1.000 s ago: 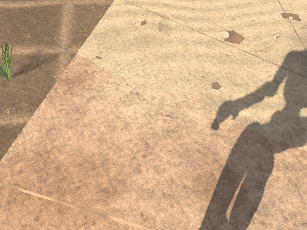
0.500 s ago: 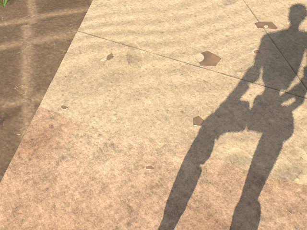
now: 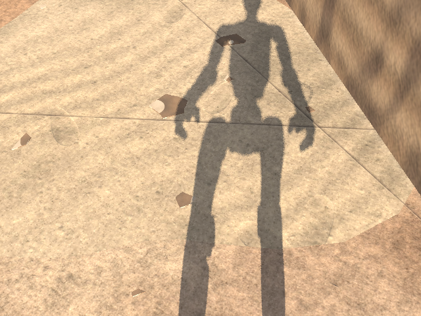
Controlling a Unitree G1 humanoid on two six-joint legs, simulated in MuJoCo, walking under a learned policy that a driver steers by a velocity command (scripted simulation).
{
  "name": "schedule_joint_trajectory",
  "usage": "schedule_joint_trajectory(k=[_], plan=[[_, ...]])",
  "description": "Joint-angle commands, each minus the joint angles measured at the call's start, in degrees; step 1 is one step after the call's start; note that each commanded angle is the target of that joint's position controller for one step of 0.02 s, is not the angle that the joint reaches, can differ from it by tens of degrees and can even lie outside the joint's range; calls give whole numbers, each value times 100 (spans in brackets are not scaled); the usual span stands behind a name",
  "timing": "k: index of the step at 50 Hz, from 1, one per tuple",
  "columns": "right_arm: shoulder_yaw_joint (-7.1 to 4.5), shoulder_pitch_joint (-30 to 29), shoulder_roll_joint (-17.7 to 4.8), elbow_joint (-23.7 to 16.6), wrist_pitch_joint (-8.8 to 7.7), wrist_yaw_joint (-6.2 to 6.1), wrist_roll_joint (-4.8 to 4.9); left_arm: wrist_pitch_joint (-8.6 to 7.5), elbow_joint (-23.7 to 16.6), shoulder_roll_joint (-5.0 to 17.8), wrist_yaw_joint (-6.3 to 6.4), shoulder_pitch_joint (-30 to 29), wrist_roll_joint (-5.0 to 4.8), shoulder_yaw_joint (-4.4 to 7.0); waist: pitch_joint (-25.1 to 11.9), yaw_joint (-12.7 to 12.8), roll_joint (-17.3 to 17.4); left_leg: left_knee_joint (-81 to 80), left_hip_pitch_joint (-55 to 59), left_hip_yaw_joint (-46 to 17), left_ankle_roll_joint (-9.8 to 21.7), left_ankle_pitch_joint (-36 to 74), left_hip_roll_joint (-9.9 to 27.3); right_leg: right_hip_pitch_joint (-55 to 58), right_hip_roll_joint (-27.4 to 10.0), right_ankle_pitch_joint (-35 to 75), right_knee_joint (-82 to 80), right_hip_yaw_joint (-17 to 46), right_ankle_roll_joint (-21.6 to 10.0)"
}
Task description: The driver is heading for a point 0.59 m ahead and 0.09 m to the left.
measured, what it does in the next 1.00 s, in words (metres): steps on the spot, turning left: right foot, then left foot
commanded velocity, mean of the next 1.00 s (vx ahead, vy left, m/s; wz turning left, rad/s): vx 0.02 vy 0.00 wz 0.24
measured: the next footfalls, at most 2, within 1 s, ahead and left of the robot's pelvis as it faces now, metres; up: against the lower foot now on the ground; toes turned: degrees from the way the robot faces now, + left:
right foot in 0.04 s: +0.09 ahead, -0.10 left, +0.00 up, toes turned -3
left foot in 0.44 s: +0.06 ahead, +0.08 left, +0.00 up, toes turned +2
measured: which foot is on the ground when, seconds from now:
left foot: down 0.00-0.04, up 0.06-0.42, down 0.44-0.86, up 0.88-1.00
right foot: up 0.00-0.02, down 0.04-0.46, up 0.48-0.84, down 0.86-1.00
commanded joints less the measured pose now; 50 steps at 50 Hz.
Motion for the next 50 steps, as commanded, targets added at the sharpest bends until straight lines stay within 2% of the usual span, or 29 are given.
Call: schedule_joint_trajectory(k=[1, 2, 3, 4, 5, 6, 7, 8, 10, 12, 17, 21, 22, 23, 24, 25, 27, 29, 33, 37, 40, 42, 43, 44, 45, 46, 47, 48, 50], plan=[[-260, -181, -884, -348, 94, 16, 52, -97, -300, 364, -37, 497, 14, 97, -766, 232, 735, -607, -54, -703, 634, -966, 1092, 1324, 299, 414, -1117, -476, -145], [-246, 39, -780, -263, 153, 23, 29, -166, -216, 436, -9, 679, 61, 126, -735, 251, 268, -50, -391, -531, 363, -1312, 895, 1806, 307, 471, -1604, -171, -205], [-159, 123, -423, -383, 226, 84, 68, -221, -324, 933, 69, 667, 143, 237, -433, 265, -1261, 1118, -1146, 23, -98, -1801, 200, 1799, -836, 138, -2729, 1569, -513], [-143, -391, -482, -711, 307, 34, 85, -213, -408, 1440, 136, 842, 173, 389, -241, 574, -1895, 2287, -1684, -534, -199, -2446, -384, 1298, -1761, 225, -3305, 3091, -1134], [-174, -370, -555, -626, 352, 26, 81, -222, -418, 1140, 189, 682, 156, 302, -227, 399, -1202, 2930, -1575, -1050, -182, -2135, -197, 1226, -1699, 422, -3218, 2733, -1274], [-164, -213, -477, -499, 354, 56, 156, -235, -489, 838, 226, 298, 127, 188, -260, 170, -954, 3091, -1432, -1196, -161, -1698, -175, 1126, -1411, 665, -3098, 2265, -1202], [-166, -26, -459, -371, 314, 68, 159, -275, -536, 575, 252, -56, 114, 94, -369, -27, -826, 3040, -1294, -1204, -138, -1386, -147, 1243, -1127, 986, -3016, 1810, -1034], [-188, 144, -484, -209, 291, 68, 85, -332, -561, 354, 296, -233, 74, 19, -501, -84, -804, 3138, -1144, -1102, -132, -1188, -202, 1405, -959, 1561, -2899, 1443, -986], [-157, 336, -380, -1, 313, 107, 83, -413, -484, -13, 332, -168, 82, -138, -699, -77, -586, 2886, -668, -1121, -172, -1169, -253, 1528, -887, 2280, -2803, 998, -958], [-90, 229, -228, 17, 347, 161, 145, -459, -350, -26, 365, 3, 126, -174, -547, 46, -578, 2083, -391, -1201, -185, -1260, -305, 1625, -958, 2102, -2820, 867, -942], [-137, 78, -414, -121, 327, 164, 149, -349, -148, 516, 397, 255, 90, 25, -443, 253, -673, 1375, -291, -947, -49, -1795, -511, 1936, -1287, 2513, -2359, 1009, -1232], [-85, 449, -192, -103, 210, 167, 180, -279, -67, 547, 419, -19, 12, 93, -532, -94, -515, -112, 494, -737, 163, -816, -620, 1641, -1142, 2742, -1780, 641, -978], [-117, 488, -372, -130, 157, 166, 113, -278, -68, 501, 427, -41, 1, 106, -497, -136, -227, -668, 860, -1311, 312, -313, -387, 1221, -898, 2173, -1368, 419, -670], [-276, 515, -1004, -212, 103, 152, 52, -257, -282, 202, 412, -130, -20, 41, -414, -26, 894, -1057, 1163, -3091, 775, 616, 737, 250, -68, 858, -370, -213, -223], [-422, 786, -1324, -133, 118, 129, 90, -191, -414, 144, 454, -467, -53, 12, -96, -282, 1554, -1165, 1058, -3966, 1507, 2024, 1386, -479, 594, -1096, 505, -209, -13], [-384, 960, -1111, -130, 107, 107, 74, -152, -346, 174, 450, -366, 24, 18, -239, -256, 969, -1146, 1194, -3798, 1774, 2247, 1390, -593, 401, -1220, 1374, 211, 40], [-323, 332, -825, -260, 147, 38, 122, -163, -246, 247, 407, -307, 16, 49, -219, 20, 482, -1085, 1214, -3164, 1476, 1571, 774, -763, 231, -566, 1564, 386, 136], [-310, 153, -706, -332, 151, 22, 159, -178, -225, 307, 358, -282, 75, 59, -393, 30, 609, -956, 1568, -2897, 1308, 1817, 418, -870, 249, -330, 1257, 277, 267], [-419, 576, -889, -254, 174, 38, 151, -163, -310, 218, 339, -458, 13, -4, -568, -200, 597, -817, 1801, -3116, 1337, 1581, 419, -835, 272, -281, 558, 273, 358], [-457, 441, -987, -361, 195, 106, 90, -216, -360, 292, 379, -415, -13, -29, -630, -215, 727, -593, 1252, -3356, 1289, 1943, 375, -187, 386, -378, 83, 209, 215], [-481, 153, -1045, -442, 230, 150, 93, -272, -372, 344, 410, -167, -65, -33, -622, -67, 824, -439, 887, -3628, 1092, 2040, 246, 463, 496, -265, -645, 217, 110], [-463, -237, -979, -528, 241, 151, 202, -351, -263, 323, 468, 309, -35, -32, -611, 291, 719, -134, 351, -3596, 664, 1332, -108, 1475, 483, 682, -2143, 212, 50], [-395, -126, -716, -584, 213, 139, 249, -402, -273, 697, 526, 434, 50, 51, -711, 249, 81, 427, -189, -3260, 326, 145, -460, 2068, -392, 575, -2722, 1043, -142], [-294, 294, -295, -624, 204, 121, 266, -387, -435, 1294, 531, 72, 64, 140, -670, -37, -1356, 1550, -1069, -2043, 42, -2070, -1441, 2291, -1842, 996, -3166, 2686, -698], [-419, 410, -837, -505, 241, 85, 61, -348, -380, 1167, 478, 235, 85, 153, -727, 30, -1223, 2699, -986, -1717, -25, -2617, -1191, 1795, -2162, 1618, -2991, 2888, -1248], [-480, 356, -975, -414, 254, 104, 47, -353, -438, 735, 445, 101, 67, 24, -559, -61, -716, 3206, -951, -1818, -42, -2340, -1027, 1587, -1917, 1693, -2945, 2482, -1308], [-480, 265, -927, -343, 290, 151, 36, -361, -463, 524, 436, -149, 60, -28, -318, -142, -430, 3526, -953, -1845, -117, -1890, -874, 1388, -1561, 1468, -2922, 1889, -1197], [-468, 269, -857, -324, 326, 214, 74, -359, -506, 464, 446, -346, 92, -40, -263, -197, -604, 3594, -1062, -1689, -187, -1583, -857, 1450, -1187, 1308, -2930, 1389, -1048], [-409, 256, -773, -310, 347, 358, 79, -395, -417, 492, 449, 34, 125, -13, -426, 42, -929, 3391, -1295, -1483, -288, -1374, -834, 1884, -961, 396, -3108, 1140, -1006]])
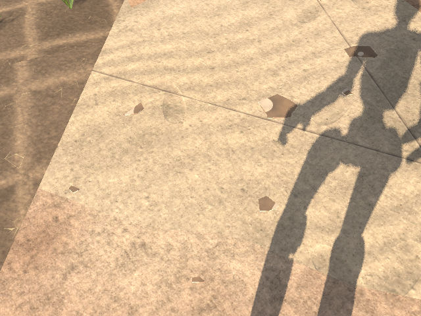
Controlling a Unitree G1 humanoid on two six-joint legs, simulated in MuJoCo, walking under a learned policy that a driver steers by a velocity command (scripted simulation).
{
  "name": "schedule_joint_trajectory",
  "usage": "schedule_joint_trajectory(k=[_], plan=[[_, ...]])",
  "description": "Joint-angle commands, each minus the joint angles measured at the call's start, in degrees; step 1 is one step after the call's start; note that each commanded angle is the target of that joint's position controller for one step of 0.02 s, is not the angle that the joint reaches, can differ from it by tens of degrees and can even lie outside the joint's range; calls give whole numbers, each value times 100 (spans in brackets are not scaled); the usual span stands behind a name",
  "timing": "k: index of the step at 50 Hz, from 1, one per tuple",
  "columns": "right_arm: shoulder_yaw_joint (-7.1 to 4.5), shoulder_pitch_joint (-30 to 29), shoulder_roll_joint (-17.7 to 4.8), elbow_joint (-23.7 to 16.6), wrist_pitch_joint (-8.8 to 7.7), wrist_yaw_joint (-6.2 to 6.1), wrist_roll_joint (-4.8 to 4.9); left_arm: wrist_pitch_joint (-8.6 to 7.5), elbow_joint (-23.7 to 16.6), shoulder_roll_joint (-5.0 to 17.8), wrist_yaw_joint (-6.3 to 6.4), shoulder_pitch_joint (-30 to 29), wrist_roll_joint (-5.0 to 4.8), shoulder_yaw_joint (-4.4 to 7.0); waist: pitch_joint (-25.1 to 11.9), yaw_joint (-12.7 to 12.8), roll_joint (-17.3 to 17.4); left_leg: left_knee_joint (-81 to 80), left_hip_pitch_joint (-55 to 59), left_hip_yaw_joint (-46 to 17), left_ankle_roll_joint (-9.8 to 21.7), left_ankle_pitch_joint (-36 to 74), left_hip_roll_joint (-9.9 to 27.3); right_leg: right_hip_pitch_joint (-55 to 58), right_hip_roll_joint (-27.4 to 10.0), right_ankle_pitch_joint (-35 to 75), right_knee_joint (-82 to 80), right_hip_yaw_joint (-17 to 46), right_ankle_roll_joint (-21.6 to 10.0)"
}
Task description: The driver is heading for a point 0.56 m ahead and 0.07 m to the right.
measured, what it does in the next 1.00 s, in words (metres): walks ahead: left foot, then right foot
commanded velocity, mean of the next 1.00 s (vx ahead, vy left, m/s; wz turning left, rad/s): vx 0.39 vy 0.00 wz -0.14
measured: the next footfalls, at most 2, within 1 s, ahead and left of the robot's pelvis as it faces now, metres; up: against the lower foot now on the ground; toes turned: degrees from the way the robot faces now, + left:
left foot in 0.30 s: +0.08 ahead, +0.12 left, +0.00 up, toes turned +5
right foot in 0.78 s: +0.43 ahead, -0.05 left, +0.00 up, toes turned -11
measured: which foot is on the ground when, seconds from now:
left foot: up 0.00-0.28, down 0.30-0.80, up 0.82-1.00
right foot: down 0.00-0.30, up 0.32-0.76, down 0.78-1.00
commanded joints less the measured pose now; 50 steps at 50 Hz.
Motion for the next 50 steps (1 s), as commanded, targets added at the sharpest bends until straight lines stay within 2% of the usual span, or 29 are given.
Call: schedule_joint_trajectory(k=[1, 3, 6, 9, 11, 12, 14, 15, 16, 17, 18, 19, 20, 22, 28, 33, 35, 37, 38, 39, 40, 41, 42, 43, 44, 45, 46, 48, 50], plan=[[-97, 122, -464, -294, -12, 158, -22, -126, -281, 763, -2, 239, 27, 237, -454, 200, -1277, 238, -786, 141, -140, 181, 161, 991, -1257, -918, -1384, 1416, -779], [-47, -174, -372, -385, -25, 208, -50, -196, -123, 863, -28, 603, 1, 297, -396, 365, -1149, -132, -981, 59, -110, 203, 145, 1288, -1442, -1548, -1581, 1626, -856], [40, -296, -201, -362, -88, 206, -96, -314, 68, 883, -90, 803, 1, 333, -259, 388, -1041, -838, -865, 76, -23, 318, 216, 1325, -1546, -1627, -1764, 1565, -885], [146, -426, -59, -369, -189, 204, -89, -386, 243, 920, -185, 862, -8, 368, -153, 363, -1106, -1770, -251, 359, 110, 303, 366, 923, -1512, -1500, -1826, 1288, -873], [183, -443, -83, -369, -272, 207, -75, -385, 335, 1013, -240, 882, 9, 400, -133, 337, -1161, -2309, 464, 747, 308, 1, 331, 420, -1486, -1450, -1758, 1107, -908], [201, -385, -62, -356, -317, 197, -53, -369, 392, 1062, -267, 901, -12, 422, -88, 269, -1117, -2674, 852, 843, 422, 164, 321, 149, -1475, -1497, -1702, 1054, -912], [231, 227, 11, -94, -436, 144, -66, -324, 471, 1030, -305, 780, -106, 424, -84, -115, -773, -3586, 2254, 995, 624, 1013, 183, -751, -1230, -1766, -1157, 753, -751], [188, 821, -152, 120, -504, 89, -93, -332, 448, 812, -317, 684, -78, 353, -292, -361, -460, -3717, 3212, 588, 701, 663, 393, -1425, -984, -1881, -518, 493, -581], [110, 1521, -584, 213, -578, 12, -194, -335, 277, 274, -368, 492, -42, 183, -545, -674, 773, -4678, 3852, -1296, 861, -986, 1863, -2175, -407, -1944, 1370, -147, -325], [-58, 1541, -1222, 156, -599, -69, -120, -341, 92, 405, -364, 325, -29, 196, -111, -637, 1214, -5408, 3370, -3030, 1370, -2238, 2796, -3198, 100, -1951, 2476, -177, -254], [14, 1273, -855, 157, -625, -112, -101, -328, 168, 830, -374, 294, 13, 307, 298, -451, 439, -5316, 2937, -2710, 1445, -2058, 2682, -3234, -246, -1473, 3135, 455, -295], [127, 919, -533, 99, -683, -115, -69, -347, 322, 823, -439, 482, -56, 335, 363, -185, 277, -5274, 2726, -2133, 1257, -1467, 2359, -3122, -255, -986, 3254, 708, -283], [182, 720, -349, 75, -741, -117, -64, -356, 474, 803, -464, 667, -96, 339, 326, -31, 211, -5329, 2663, -1504, 1063, -667, 2108, -2968, -282, -662, 3271, 792, -208], [247, 645, -161, 94, -858, -167, -59, -314, 650, 742, -488, 744, -12, 343, 150, 43, 169, -5320, 2664, -621, 897, 821, 1827, -2815, -269, -185, 3587, 685, -63], [284, 1126, -59, 474, -978, -124, -36, -255, 376, 452, -554, -129, 33, 269, 352, -59, 87, -5276, 2658, 551, 919, 3217, 1712, -3354, -265, 579, 3332, 421, 138], [282, 1253, -170, 760, -994, -192, 7, -246, 3, 217, -676, -1006, 44, 88, 492, -181, 88, -5246, 2660, 1235, 745, 4419, 1688, -2536, -262, 1015, 1542, -392, -62], [266, 1285, -320, 871, -965, -238, 3, -234, -9, 292, -644, -867, 30, 95, 256, -64, 158, -4694, 3024, 1463, 623, 6168, 1743, -1915, 36, 762, 1092, -684, -297], [216, 1245, -552, 935, -888, -323, -34, -238, 164, 503, -587, -171, 45, 174, -251, 299, 349, -3445, 3329, 1604, 539, 7855, 1853, -1106, 404, 275, 1007, -824, -570], [182, 1183, -668, 916, -832, -342, -58, -273, 356, 675, -551, 494, 55, 253, -654, 588, 373, -2452, 3184, 1601, 554, 7824, 1898, -328, 528, 130, 831, -690, -728], [172, 1081, -731, 854, -808, -333, -34, -327, 618, 883, -482, 1314, 117, 364, -1080, 999, 181, -1102, 2507, 1684, 540, 6844, 1774, 916, 548, 161, 374, -428, -933], [248, 1201, -400, 682, -837, -283, -66, -322, 719, 1354, -376, 1807, 131, 510, -1599, 1022, -581, 746, 1166, 1673, 500, 3349, 1370, 2250, -715, -509, 351, 1147, -1278], [310, 1380, -20, 307, -869, -166, 66, -287, 545, 1805, -355, 1424, 28, 621, -2178, 534, -1768, 2749, -1025, 955, 231, -593, 135, 3497, -2107, -308, -399, 4581, -2324], [256, 669, -394, 212, -935, -135, -9, -250, 557, 1607, -337, 1340, -135, 633, -1867, 805, -668, 2859, -1624, 89, 296, 44, 495, 3224, -1917, -235, -820, 4274, -2181], [295, 404, -354, 80, -1017, -101, 45, -255, 582, 1372, -285, 1037, -150, 561, -1105, 608, -458, 2421, -1660, 132, 316, 616, 775, 2390, -1812, 127, -963, 3479, -1981], [305, 422, -328, 119, -1050, -108, 26, -281, 616, 1094, -276, 856, -127, 489, -581, 336, -38, 1863, -1371, 204, 283, 790, 972, 1540, -1571, 827, -1088, 2958, -1739], [310, 453, -291, 139, -967, -115, -44, -336, 597, 941, -254, 639, -129, 432, -312, 133, 61, 1558, -1041, 211, 197, 728, 1082, 933, -1338, 1839, -1093, 2448, -1594], [330, 677, -232, 210, -833, -111, -108, -386, 571, 814, -248, 499, -136, 373, -303, -41, 17, 1358, -646, 254, 105, 657, 1112, 536, -1173, 2769, -1119, 1991, -1508], [338, 852, -111, 248, -639, -101, -144, -533, 649, 831, -288, 584, -153, 339, -366, -160, -111, 910, -371, 405, -25, 621, 1073, 263, -994, 4374, -1045, 1435, -1422], [349, 743, -41, 206, -564, -86, -113, -569, 736, 910, -302, 699, -133, 337, -424, -150, -314, 362, -405, 569, -71, 1030, 1000, 268, -773, 5050, -998, 1042, -1220]])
